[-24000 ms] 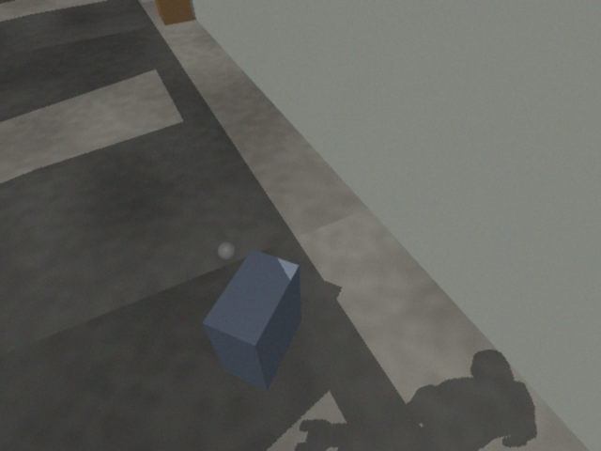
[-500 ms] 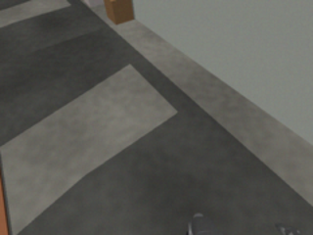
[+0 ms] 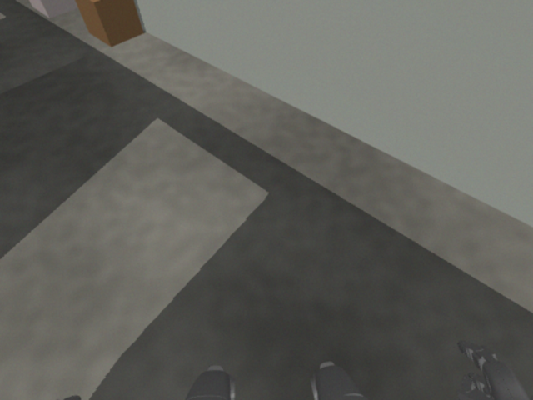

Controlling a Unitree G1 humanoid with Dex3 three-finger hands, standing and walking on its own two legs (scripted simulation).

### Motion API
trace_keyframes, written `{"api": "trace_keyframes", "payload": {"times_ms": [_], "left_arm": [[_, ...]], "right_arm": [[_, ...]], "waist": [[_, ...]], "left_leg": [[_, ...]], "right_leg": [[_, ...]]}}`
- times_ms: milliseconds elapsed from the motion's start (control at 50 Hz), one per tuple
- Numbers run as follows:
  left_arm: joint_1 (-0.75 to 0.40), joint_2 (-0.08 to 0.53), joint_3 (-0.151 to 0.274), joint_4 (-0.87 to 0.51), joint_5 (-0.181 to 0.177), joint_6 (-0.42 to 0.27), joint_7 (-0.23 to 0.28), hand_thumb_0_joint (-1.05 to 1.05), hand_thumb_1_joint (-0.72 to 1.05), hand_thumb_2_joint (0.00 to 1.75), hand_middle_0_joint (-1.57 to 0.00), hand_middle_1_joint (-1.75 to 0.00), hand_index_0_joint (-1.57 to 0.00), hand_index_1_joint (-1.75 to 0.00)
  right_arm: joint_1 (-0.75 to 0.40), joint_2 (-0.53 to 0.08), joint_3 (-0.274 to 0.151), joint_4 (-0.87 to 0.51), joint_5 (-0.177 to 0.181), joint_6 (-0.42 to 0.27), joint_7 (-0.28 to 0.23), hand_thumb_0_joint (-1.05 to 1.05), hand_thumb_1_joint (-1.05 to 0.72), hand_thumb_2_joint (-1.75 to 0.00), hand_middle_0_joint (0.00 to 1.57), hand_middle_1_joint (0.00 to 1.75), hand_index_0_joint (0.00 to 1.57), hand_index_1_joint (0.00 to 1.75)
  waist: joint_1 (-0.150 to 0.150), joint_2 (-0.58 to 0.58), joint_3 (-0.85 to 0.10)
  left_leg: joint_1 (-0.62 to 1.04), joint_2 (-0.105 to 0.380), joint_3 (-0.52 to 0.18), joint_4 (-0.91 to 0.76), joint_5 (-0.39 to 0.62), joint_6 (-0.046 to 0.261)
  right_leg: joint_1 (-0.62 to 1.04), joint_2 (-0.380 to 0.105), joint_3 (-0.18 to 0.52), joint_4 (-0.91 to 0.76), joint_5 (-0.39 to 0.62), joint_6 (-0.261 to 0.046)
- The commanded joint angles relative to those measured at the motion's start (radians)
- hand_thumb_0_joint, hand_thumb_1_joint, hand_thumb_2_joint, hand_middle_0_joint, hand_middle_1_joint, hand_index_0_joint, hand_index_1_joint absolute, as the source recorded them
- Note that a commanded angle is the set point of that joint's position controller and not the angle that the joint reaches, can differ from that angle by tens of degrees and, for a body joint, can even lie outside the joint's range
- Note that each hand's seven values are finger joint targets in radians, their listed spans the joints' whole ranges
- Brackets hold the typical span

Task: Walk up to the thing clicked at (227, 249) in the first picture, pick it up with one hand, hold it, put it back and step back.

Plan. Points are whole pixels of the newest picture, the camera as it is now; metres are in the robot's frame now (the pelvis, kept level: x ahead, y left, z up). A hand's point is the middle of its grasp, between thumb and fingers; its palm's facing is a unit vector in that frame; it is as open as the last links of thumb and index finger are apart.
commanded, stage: walk up
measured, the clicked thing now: out of the picture +0.20 -0.79 -0.68
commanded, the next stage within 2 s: none
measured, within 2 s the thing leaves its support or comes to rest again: neither
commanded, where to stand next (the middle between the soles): +0.09 -0.06 m, yaw -36 degrees
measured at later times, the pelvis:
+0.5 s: pelvis -0.03 -0.03 +0.03, yaw -22 degrees
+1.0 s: pelvis +0.00 -0.05 +0.04, yaw -23 degrees
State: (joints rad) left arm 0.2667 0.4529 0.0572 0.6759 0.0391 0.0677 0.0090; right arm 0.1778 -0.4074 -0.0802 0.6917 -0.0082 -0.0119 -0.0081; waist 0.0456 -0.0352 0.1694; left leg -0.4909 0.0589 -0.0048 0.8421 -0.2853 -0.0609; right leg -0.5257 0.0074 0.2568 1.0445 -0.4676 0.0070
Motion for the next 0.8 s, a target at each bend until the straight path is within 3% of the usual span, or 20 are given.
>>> {"api": "trace_keyframes", "payload": {"times_ms": [0,40,80,160,220,260,300,320,340,360,380,420,440,560,620,640,660,700,740,780], "left_arm": [[0.068,0.212,0.079,-0.084,0.009,0.001,-0.015,0.0,0.9,0.9,-0.2,-0.3,-0.2,-0.3],[0.083,0.214,0.114,-0.037,0.001,0.008,-0.049,0.0,0.9,0.9,-0.2,-0.3,-0.2,-0.3],[0.116,0.184,0.114,-0.037,-0.006,0.016,-0.078,0.0,0.9,0.9,-0.2,-0.3,-0.2,-0.3],[0.042,0.163,0.111,-0.062,-0.005,0.012,-0.107,0.0,0.9,0.9,-0.2,-0.3,-0.2,-0.3],[0.003,0.184,0.118,-0.06,0.001,0.003,-0.107,0.0,0.9,0.9,-0.2,-0.3,-0.2,-0.3],[0.078,0.189,0.125,-0.015,-0.004,-0.013,-0.103,0.0,0.9,0.9,-0.2,-0.3,-0.2,-0.3],[0.29,0.221,0.157,0.099,0.001,-0.032,-0.091,0.0,0.9,0.9,-0.2,-0.3,-0.2,-0.3],[0.369,0.282,0.177,0.118,0.009,-0.033,-0.079,0.0,0.9,0.9,-0.2,-0.3,-0.2,-0.3],[0.276,0.337,0.173,0.053,0.018,-0.035,-0.071,0.0,0.9,0.9,-0.2,-0.3,-0.2,-0.3],[0.109,0.39,0.165,-0.013,0.016,-0.029,-0.069,0.0,0.9,0.9,-0.2,-0.3,-0.2,-0.3],[0.026,0.365,0.154,-0.025,0.003,-0.032,-0.064,0.0,0.9,0.9,-0.2,-0.3,-0.2,-0.3],[0.029,0.261,0.124,0.004,0.002,-0.048,-0.043,0.0,0.9,0.9,-0.2,-0.3,-0.2,-0.3],[0.041,0.259,0.123,0.017,-0.005,-0.058,-0.035,0.0,0.9,0.9,-0.2,-0.3,-0.2,-0.3],[0.073,0.244,0.096,0.046,-0.027,-0.104,-0.004,0.0,0.9,0.9,-0.2,-0.3,-0.2,-0.3],[-0.005,0.209,0.068,0.032,-0.037,-0.106,0.008,0.0,0.9,0.9,-0.2,-0.3,-0.2,-0.3],[0.034,0.135,0.045,0.033,-0.042,-0.107,0.013,0.0,0.9,0.9,-0.2,-0.3,-0.2,-0.3],[0.096,0.052,0.017,0.042,-0.057,-0.106,0.015,0.0,0.9,0.9,-0.2,-0.3,-0.2,-0.3],[0.182,0.189,0.035,0.098,-0.046,-0.096,0.037,0.0,0.9,0.9,-0.2,-0.3,-0.2,-0.3],[0.111,0.226,0.053,0.123,-0.038,-0.106,0.028,0.0,0.9,0.9,-0.2,-0.3,-0.2,-0.3],[0.107,0.185,0.05,0.138,-0.045,-0.109,0.018,0.0,0.9,0.9,-0.2,-0.3,-0.2,-0.3]], "right_arm": [[0.01,-0.387,-0.123,-0.067,-0.013,-0.018,-0.051,0.0,-0.9,-0.9,0.2,0.3,0.2,0.3],[0.023,-0.341,-0.105,-0.049,-0.018,-0.028,-0.061,0.0,-0.9,-0.9,0.2,0.3,0.2,0.3],[0.053,-0.34,-0.1,-0.019,-0.019,-0.035,-0.065,0.0,-0.9,-0.9,0.2,0.3,0.2,0.3],[0.171,-0.368,-0.107,0.013,-0.021,-0.047,-0.067,0.0,-0.9,-0.9,0.2,0.3,0.2,0.3],[0.19,-0.401,-0.113,0.004,-0.026,-0.049,-0.059,0.0,-0.9,-0.9,0.2,0.3,0.2,0.3],[0.121,-0.418,-0.112,-0.01,-0.025,-0.043,-0.048,0.0,-0.9,-0.9,0.2,0.3,0.2,0.3],[0.064,-0.343,-0.085,-0.02,-0.038,-0.031,-0.036,0.0,-0.9,-0.9,0.2,0.3,0.2,0.3],[0.079,-0.247,-0.056,-0.018,-0.033,-0.021,-0.036,0.0,-0.9,-0.9,0.2,0.3,0.2,0.3],[0.062,-0.175,-0.024,-0.045,-0.009,-0.016,-0.041,0.0,-0.9,-0.9,0.2,0.3,0.2,0.3],[-0.04,-0.305,-0.068,-0.06,0.002,-0.018,-0.056,0.0,-0.9,-0.9,0.2,0.3,0.2,0.3],[-0.042,-0.352,-0.076,-0.033,0.004,-0.027,-0.048,0.0,-0.9,-0.9,0.2,0.3,0.2,0.3],[0.09,-0.303,-0.058,0.059,0.005,-0.041,-0.032,0.0,-0.9,-0.9,0.2,0.3,0.2,0.3],[0.138,-0.277,-0.046,0.082,0.001,-0.043,-0.028,0.0,-0.9,-0.9,0.2,0.3,0.2,0.3],[0.12,-0.265,-0.032,0.065,-0.021,-0.048,0.006,0.0,-0.9,-0.9,0.2,0.3,0.2,0.3],[0.25,-0.247,-0.04,0.095,-0.02,-0.058,0.004,0.0,-0.9,-0.9,0.2,0.3,0.2,0.3],[0.295,-0.272,-0.051,0.099,-0.031,-0.064,-0.002,0.0,-0.9,-0.9,0.2,0.3,0.2,0.3],[0.259,-0.327,-0.062,0.084,-0.038,-0.068,-0.006,0.0,-0.9,-0.9,0.2,0.3,0.2,0.3],[0.131,-0.382,-0.077,0.057,-0.008,-0.06,0.001,0.0,-0.9,-0.9,0.2,0.3,0.2,0.3],[0.117,-0.305,-0.06,0.057,-0.012,-0.057,0.0,0.0,-0.9,-0.9,0.2,0.3,0.2,0.3],[0.116,-0.266,-0.042,0.071,-0.012,-0.061,-0.003,0.0,-0.9,-0.9,0.2,0.3,0.2,0.3]], "waist": [[-0.038,0.191,-0.103],[-0.023,0.257,-0.117],[-0.016,0.304,-0.195],[-0.07,0.306,-0.319],[-0.092,0.286,-0.284],[-0.047,0.317,-0.238],[0.063,0.112,-0.235],[0.121,-0.152,-0.17],[0.095,-0.321,-0.061],[0.06,-0.231,0.004],[0.022,-0.181,0.062],[-0.028,-0.123,0.025],[-0.039,-0.165,-0.01],[-0.041,-0.124,-0.053],[-0.139,-0.054,-0.133],[-0.16,0.079,-0.175],[-0.114,0.299,-0.146],[-0.057,0.211,-0.134],[-0.061,0.136,-0.06],[-0.056,0.149,-0.061]], "left_leg": [[0.047,0.495,-0.523,-0.539,-0.166,0.374],[0.02,0.338,-0.288,-0.475,-0.103,0.272],[0.143,0.27,-0.184,-0.427,-0.075,0.228],[0.422,0.305,-0.14,-0.357,-0.062,0.267],[0.365,0.368,-0.107,-0.349,-0.103,0.305],[0.198,0.374,-0.057,-0.334,-0.162,0.286],[-0.054,0.243,0.126,-0.077,-0.358,0.176],[-0.271,0.115,0.217,0.207,-0.439,0.105],[-0.438,0.017,0.16,0.389,-0.385,0.049],[-0.37,0.07,0.047,0.342,-0.285,0.045],[-0.289,0.092,0.026,0.319,-0.221,0.06],[-0.248,0.084,0.023,0.284,-0.112,0.066],[-0.23,0.072,0.032,0.273,-0.088,0.069],[-0.046,0.034,-0.018,0.057,-0.082,0.098],[0.332,-0.027,0.011,-0.207,0.0,0.117],[0.429,0.035,-0.107,-0.325,-0.028,0.121],[0.423,0.225,-0.42,-0.486,-0.056,0.142],[0.309,0.418,-0.676,-0.585,-0.281,0.249],[0.227,0.313,-0.478,-0.57,-0.21,0.205],[0.219,0.245,-0.266,-0.509,0.02,0.204]], "right_leg": [[-0.157,-0.031,-0.047,0.405,-0.038,0.004],[-0.103,-0.026,-0.071,0.389,0.047,0.003],[-0.097,-0.017,-0.106,0.284,0.075,0.003],[-0.135,-0.042,-0.159,0.081,-0.045,0.02],[-0.078,-0.07,-0.21,-0.06,-0.173,0.005],[0.079,-0.068,-0.246,-0.236,-0.135,-0.023],[0.381,0.024,-0.345,-0.439,0.013,-0.048],[0.451,-0.049,-0.121,-0.559,-0.134,-0.104],[0.262,-0.226,0.355,-0.767,-0.48,-0.196],[0.081,-0.307,0.489,-0.92,-0.705,-0.262],[0.002,-0.295,0.442,-0.904,-0.648,-0.252],[0.121,-0.145,0.194,-0.696,-0.267,-0.212],[0.161,-0.129,0.148,-0.651,-0.18,-0.208],[0.152,-0.186,0.221,-0.582,-0.017,-0.226],[-0.014,-0.138,0.071,-0.384,0.288,-0.155],[-0.052,-0.062,-0.008,-0.176,0.333,-0.094],[-0.154,0.114,-0.092,0.009,0.027,-0.031],[-0.122,0.049,-0.081,0.128,-0.075,-0.031],[-0.081,0.012,-0.088,0.092,-0.006,-0.019],[-0.039,0.003,-0.12,0.02,0.052,-0.026]]}}
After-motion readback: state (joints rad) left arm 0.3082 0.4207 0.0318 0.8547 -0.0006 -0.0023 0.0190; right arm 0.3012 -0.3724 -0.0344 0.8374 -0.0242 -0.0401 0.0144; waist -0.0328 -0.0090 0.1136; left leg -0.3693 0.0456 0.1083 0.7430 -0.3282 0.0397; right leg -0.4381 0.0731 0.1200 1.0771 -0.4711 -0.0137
